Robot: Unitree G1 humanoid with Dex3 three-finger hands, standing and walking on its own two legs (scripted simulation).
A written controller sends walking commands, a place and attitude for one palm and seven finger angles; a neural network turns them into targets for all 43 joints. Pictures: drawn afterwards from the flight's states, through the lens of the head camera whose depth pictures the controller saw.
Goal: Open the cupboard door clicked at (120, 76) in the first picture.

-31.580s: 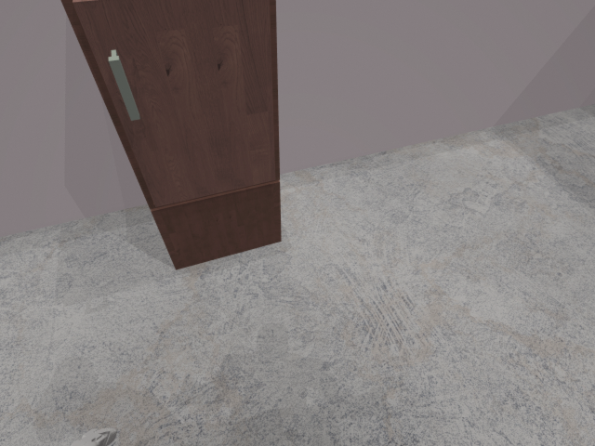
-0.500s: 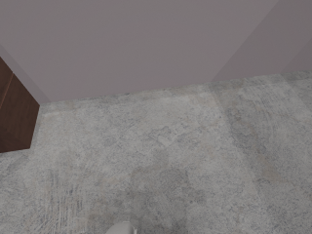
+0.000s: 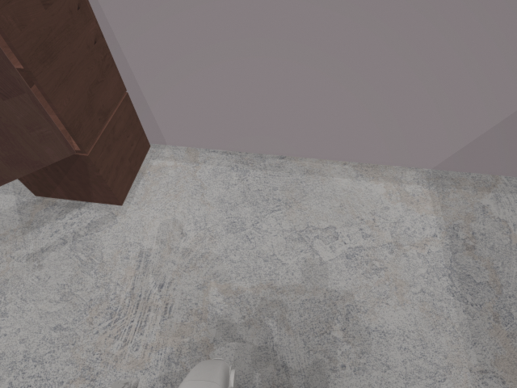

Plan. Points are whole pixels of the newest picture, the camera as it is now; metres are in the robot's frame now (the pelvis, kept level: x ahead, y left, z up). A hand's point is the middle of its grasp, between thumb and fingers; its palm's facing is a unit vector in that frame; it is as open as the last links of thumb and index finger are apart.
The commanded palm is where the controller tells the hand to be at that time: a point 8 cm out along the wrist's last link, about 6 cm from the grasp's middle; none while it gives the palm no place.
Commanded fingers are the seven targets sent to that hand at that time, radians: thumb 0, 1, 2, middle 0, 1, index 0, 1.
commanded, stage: turn to face it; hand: left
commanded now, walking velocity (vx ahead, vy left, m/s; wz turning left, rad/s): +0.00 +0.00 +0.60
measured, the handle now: out of the picture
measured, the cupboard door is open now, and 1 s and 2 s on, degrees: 44 44 44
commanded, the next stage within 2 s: take the last steps up to it in 1.06 s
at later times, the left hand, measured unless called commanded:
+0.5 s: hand out of the picture +0.08 +0.23 -0.15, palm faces +0.30 -0.91 -0.28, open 7.4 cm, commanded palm none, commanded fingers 0.00 0.90 0.90 -0.20 -0.30 -0.20 -0.30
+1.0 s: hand out of the picture -0.02 +0.22 -0.17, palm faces +0.54 -0.81 -0.24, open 7.4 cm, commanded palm none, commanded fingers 0.00 0.90 0.90 -0.20 -0.30 -0.20 -0.30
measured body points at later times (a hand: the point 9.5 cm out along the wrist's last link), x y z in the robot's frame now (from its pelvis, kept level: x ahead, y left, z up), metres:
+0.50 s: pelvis +0.03 -0.01 -0.01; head +0.07 +0.00 +0.44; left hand +0.06 +0.28 -0.13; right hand +0.17 -0.23 -0.15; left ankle +0.01 +0.12 -0.73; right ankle +0.06 -0.14 -0.74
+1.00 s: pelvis +0.04 +0.01 +0.00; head +0.08 +0.05 +0.45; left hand -0.05 +0.26 -0.15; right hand +0.25 -0.15 -0.14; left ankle +0.00 +0.11 -0.73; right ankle +0.09 -0.13 -0.68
